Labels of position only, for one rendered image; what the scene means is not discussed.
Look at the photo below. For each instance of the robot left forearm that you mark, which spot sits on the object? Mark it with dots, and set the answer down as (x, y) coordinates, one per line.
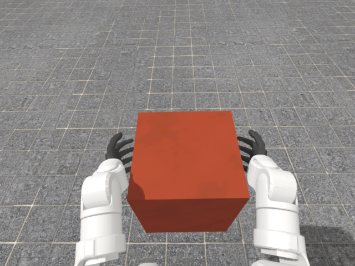
(101, 234)

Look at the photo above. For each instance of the robot right forearm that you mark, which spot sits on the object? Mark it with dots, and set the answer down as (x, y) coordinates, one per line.
(277, 223)

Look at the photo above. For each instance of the robot left hand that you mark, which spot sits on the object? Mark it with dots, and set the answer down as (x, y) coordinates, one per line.
(114, 147)

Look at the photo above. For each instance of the carton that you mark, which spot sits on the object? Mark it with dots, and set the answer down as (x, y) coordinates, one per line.
(186, 172)

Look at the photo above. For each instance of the robot right hand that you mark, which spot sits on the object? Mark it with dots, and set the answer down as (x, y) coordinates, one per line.
(258, 147)

